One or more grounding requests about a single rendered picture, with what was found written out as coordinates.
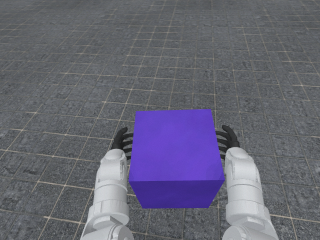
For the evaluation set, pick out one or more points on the robot left forearm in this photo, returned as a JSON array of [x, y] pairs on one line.
[[110, 193]]

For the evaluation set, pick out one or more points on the robot right hand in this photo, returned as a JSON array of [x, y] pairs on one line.
[[230, 142]]

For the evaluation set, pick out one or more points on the right robot upper arm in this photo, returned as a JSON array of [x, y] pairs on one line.
[[241, 232]]

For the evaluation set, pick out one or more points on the left robot upper arm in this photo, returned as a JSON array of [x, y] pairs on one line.
[[113, 232]]

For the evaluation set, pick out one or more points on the carton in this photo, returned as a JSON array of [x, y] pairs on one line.
[[175, 159]]

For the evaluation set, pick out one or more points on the robot right forearm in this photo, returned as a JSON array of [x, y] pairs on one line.
[[245, 196]]

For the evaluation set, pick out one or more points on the robot left hand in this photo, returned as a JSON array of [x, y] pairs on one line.
[[118, 141]]

